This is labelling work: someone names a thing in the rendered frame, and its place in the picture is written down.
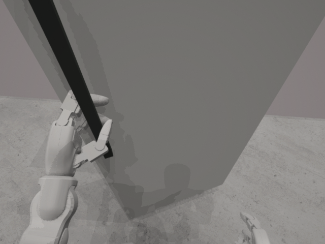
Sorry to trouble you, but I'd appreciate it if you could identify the right robot hand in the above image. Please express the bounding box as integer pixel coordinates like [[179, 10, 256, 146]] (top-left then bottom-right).
[[235, 211, 271, 244]]

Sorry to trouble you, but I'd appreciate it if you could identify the left robot hand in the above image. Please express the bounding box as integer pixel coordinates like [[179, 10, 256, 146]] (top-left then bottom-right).
[[45, 90, 113, 177]]

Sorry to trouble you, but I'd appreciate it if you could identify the fridge door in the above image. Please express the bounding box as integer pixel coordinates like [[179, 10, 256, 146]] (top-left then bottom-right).
[[3, 0, 325, 220]]

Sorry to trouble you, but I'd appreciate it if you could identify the handle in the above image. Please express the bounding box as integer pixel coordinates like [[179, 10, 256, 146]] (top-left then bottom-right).
[[28, 0, 113, 159]]

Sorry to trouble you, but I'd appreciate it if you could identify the robot left forearm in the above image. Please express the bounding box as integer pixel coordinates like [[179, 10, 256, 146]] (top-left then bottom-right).
[[19, 175, 78, 244]]

